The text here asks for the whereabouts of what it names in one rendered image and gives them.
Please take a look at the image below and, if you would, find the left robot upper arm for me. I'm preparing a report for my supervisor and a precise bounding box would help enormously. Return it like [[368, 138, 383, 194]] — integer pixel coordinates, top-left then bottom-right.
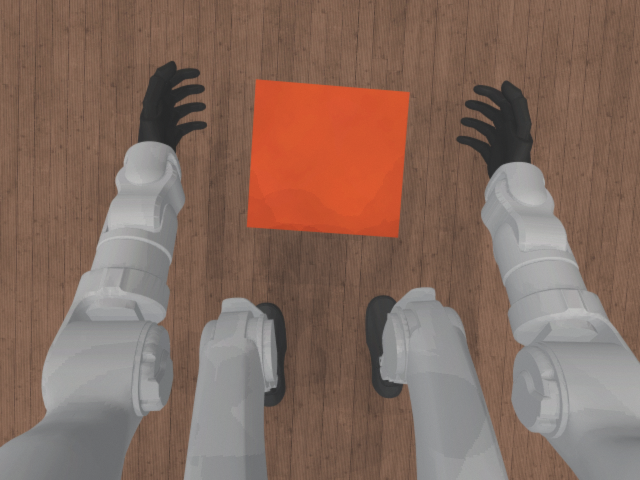
[[0, 320, 173, 480]]

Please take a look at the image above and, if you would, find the robot right hand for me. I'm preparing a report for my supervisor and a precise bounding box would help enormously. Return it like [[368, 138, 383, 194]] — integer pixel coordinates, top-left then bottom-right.
[[456, 80, 533, 179]]

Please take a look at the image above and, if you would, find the left robot shin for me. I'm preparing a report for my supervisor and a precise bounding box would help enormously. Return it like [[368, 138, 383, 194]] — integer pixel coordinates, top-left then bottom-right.
[[199, 298, 278, 392]]

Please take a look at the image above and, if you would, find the robot right foot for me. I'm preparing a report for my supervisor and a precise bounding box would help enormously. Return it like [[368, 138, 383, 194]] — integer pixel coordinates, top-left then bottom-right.
[[365, 295, 403, 398]]

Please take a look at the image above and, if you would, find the robot left hand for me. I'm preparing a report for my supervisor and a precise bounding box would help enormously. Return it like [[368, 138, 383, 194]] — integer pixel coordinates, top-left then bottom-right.
[[138, 61, 207, 153]]

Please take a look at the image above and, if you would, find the carton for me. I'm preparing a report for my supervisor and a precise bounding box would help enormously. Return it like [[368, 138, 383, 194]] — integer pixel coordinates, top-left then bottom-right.
[[247, 79, 410, 238]]

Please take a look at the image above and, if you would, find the left robot forearm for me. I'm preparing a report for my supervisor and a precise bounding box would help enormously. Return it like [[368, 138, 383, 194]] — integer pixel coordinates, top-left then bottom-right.
[[42, 141, 185, 410]]

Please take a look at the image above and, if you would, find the right robot upper arm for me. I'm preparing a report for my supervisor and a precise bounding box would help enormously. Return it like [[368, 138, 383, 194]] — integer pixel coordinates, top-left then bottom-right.
[[511, 341, 640, 480]]

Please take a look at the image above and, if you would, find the right robot forearm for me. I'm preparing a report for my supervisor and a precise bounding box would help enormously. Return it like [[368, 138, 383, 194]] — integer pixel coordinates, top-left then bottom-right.
[[481, 162, 640, 365]]

